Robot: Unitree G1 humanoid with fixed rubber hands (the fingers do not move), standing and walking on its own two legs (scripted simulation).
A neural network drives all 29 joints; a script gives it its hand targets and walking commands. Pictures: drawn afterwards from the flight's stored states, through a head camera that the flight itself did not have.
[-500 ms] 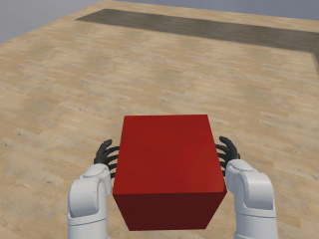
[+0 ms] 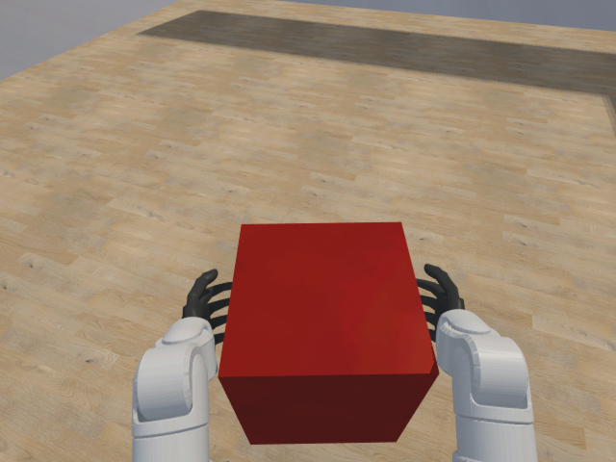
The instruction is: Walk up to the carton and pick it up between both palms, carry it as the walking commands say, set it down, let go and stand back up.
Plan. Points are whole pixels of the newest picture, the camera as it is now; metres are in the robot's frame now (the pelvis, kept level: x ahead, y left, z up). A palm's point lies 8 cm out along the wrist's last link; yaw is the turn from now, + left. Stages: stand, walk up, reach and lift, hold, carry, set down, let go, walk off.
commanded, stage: carry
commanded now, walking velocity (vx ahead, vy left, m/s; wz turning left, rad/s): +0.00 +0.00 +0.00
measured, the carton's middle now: (322, 338) +0.29 +0.00 +0.01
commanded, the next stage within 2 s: hold in 1.18 s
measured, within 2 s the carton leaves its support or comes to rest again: neither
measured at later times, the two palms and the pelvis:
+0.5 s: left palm (199, 322) +0.28 +0.15 +0.08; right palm (448, 314) +0.28 -0.15 +0.08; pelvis +0.01 +0.00 +0.00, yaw +0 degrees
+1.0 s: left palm (198, 320) +0.28 +0.15 +0.09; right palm (447, 313) +0.28 -0.15 +0.08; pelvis +0.01 +0.00 +0.00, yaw +0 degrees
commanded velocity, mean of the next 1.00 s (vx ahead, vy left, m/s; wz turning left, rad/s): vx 0.00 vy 0.00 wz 0.00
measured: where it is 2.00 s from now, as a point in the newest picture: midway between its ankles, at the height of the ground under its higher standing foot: outside the picture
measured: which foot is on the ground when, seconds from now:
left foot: down 0.00-1.00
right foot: down 0.00-1.00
